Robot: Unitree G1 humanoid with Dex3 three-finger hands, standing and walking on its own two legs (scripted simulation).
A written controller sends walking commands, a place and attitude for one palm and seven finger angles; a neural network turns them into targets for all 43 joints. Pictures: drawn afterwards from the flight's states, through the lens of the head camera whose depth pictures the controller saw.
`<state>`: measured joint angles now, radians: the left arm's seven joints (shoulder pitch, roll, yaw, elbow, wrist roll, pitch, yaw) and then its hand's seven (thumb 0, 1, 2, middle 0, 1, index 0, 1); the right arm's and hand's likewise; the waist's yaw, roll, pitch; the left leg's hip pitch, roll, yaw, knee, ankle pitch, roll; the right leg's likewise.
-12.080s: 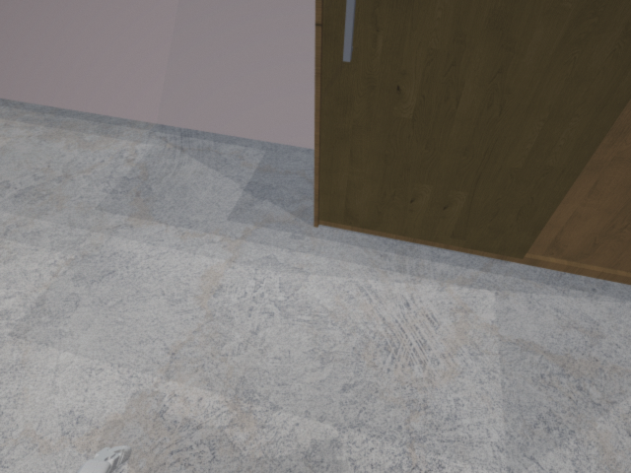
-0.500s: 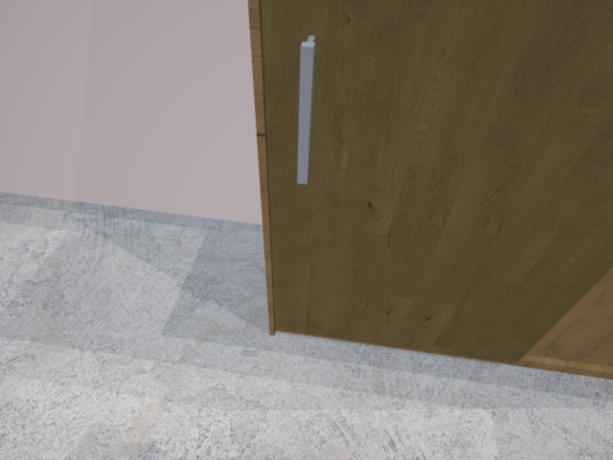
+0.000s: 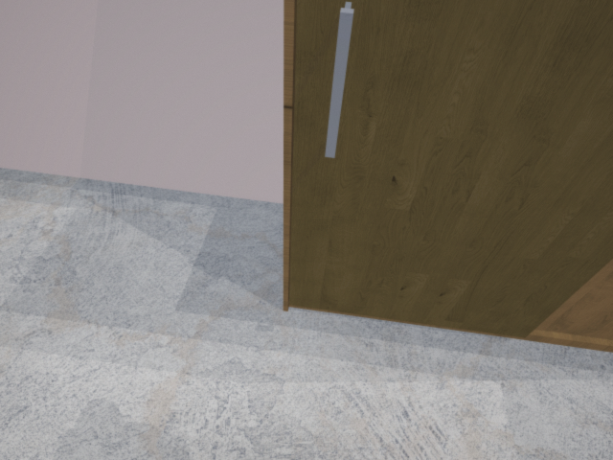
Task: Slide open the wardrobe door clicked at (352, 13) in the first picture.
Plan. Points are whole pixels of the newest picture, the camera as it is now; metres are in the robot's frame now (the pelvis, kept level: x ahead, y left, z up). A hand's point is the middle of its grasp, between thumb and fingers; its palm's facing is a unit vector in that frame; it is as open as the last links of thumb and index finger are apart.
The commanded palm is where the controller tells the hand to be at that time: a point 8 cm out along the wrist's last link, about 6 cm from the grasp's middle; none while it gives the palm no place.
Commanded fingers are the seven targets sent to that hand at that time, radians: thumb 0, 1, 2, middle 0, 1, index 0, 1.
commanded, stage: look again from close up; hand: left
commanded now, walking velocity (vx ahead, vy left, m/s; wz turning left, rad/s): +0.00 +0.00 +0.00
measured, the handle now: (338, 87) +0.70 -0.02 +0.15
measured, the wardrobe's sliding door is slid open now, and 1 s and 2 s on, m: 0.00 0.00 0.00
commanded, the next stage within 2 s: shuffle to correct the standing spot in 1.22 s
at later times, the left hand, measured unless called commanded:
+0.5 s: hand out of the picture -0.01 +0.20 -0.16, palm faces -0.01 -0.98 -0.19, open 7.3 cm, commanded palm none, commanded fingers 0.00 0.90 0.90 -0.20 -0.30 -0.20 -0.30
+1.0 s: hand out of the picture -0.01 +0.16 -0.17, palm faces +0.01 -0.98 -0.18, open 7.3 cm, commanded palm none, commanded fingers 0.00 0.90 0.90 -0.20 -0.30 -0.20 -0.30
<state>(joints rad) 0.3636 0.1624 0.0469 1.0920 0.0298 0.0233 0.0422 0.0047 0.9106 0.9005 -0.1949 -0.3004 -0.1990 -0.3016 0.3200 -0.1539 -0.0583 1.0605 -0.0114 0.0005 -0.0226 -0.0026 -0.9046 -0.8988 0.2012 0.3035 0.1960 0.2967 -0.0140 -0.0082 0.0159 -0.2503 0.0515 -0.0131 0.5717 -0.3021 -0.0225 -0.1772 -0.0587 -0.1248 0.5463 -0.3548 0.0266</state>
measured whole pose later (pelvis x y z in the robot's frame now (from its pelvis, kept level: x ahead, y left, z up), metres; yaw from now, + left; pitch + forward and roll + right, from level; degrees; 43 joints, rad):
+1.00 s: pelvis -0.01 +0.00 +0.01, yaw -2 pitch +0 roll +0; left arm 0.28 0.14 0.02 1.11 0.02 0.00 0.03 0.00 0.91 0.90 -0.20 -0.30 -0.20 -0.30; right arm 0.27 -0.15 -0.01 1.13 -0.01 0.00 -0.02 0.00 -0.91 -0.90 0.20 0.30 0.20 0.30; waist 0.00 0.00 0.05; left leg -0.20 0.04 0.02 0.44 -0.23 -0.03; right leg -0.16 -0.06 -0.09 0.44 -0.27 0.03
